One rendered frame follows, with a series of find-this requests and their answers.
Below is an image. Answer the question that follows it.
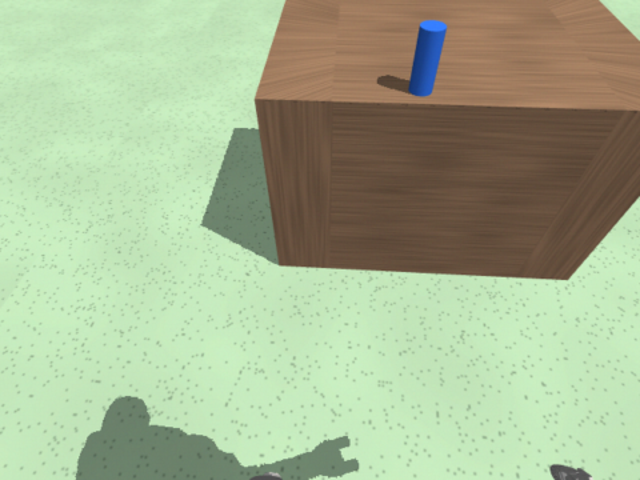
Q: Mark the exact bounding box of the right robot hand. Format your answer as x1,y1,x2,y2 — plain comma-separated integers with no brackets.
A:
550,464,593,480

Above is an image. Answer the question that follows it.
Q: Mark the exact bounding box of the can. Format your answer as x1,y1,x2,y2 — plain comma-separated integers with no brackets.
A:
408,20,447,96

